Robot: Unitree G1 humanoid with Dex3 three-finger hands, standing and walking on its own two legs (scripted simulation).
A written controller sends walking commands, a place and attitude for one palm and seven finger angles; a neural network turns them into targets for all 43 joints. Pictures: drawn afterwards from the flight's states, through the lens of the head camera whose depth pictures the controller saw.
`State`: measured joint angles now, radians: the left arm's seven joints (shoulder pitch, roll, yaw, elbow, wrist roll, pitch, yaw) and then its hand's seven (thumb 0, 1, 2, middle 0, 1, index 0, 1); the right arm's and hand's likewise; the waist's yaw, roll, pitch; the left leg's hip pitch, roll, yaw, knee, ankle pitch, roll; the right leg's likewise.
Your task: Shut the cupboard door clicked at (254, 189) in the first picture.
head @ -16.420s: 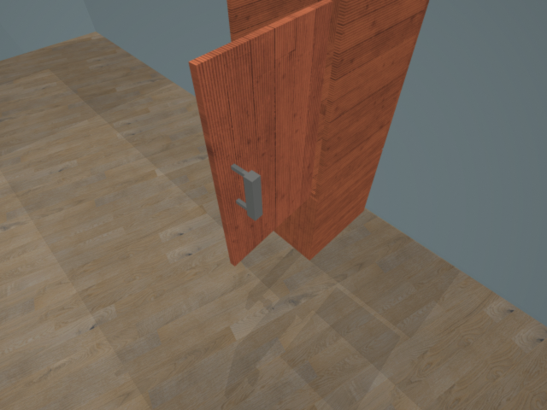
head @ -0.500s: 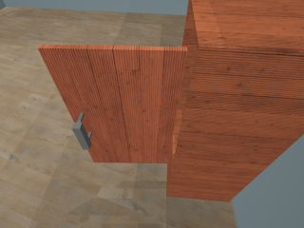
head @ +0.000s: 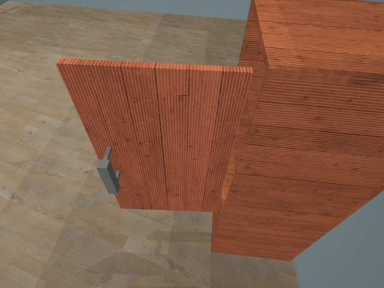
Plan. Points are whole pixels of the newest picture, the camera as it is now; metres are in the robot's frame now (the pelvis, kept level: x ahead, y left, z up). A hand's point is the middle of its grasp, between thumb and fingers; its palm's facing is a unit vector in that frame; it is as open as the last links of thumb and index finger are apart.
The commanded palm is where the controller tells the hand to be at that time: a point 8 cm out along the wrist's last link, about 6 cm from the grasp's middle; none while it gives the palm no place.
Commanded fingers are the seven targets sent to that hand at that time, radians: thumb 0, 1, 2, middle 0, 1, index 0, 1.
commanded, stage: come to a stop and stand still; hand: left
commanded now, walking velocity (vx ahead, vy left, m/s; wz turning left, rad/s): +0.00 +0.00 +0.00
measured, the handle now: (111, 170) +0.40 +0.25 -0.05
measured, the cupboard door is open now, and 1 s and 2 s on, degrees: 94 94 94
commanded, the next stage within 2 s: look again from close up in 0.38 s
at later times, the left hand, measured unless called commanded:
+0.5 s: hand out of the picture -0.01 +0.20 -0.18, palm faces +0.02 -0.98 -0.21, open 7.4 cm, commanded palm none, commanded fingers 0.00 0.90 0.90 -0.20 -0.30 -0.20 -0.30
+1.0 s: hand out of the picture -0.03 +0.19 -0.18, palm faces +0.02 -0.98 -0.18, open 7.4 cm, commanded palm none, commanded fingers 0.00 0.90 0.90 -0.20 -0.30 -0.20 -0.30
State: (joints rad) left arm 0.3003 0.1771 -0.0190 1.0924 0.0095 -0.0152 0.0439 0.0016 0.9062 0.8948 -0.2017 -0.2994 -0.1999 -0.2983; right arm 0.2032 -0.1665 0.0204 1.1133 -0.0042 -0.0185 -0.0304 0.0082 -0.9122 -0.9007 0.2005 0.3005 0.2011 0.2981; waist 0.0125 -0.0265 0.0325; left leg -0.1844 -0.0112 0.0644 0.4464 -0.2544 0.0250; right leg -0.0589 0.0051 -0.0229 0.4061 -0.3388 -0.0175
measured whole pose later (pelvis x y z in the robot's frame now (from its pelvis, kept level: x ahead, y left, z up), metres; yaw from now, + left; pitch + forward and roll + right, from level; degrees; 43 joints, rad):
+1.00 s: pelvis -0.01 +0.02 +0.00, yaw +0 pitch -1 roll +0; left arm 0.30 0.17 -0.02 1.12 0.01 -0.01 0.04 0.00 0.91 0.89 -0.20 -0.30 -0.20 -0.30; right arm 0.24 -0.16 0.01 1.14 0.00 -0.02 -0.03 0.01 -0.91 -0.90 0.20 0.30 0.20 0.30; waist 0.01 -0.03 0.05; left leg -0.18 -0.05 0.07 0.39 -0.21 0.06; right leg -0.06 -0.03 -0.02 0.38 -0.31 0.02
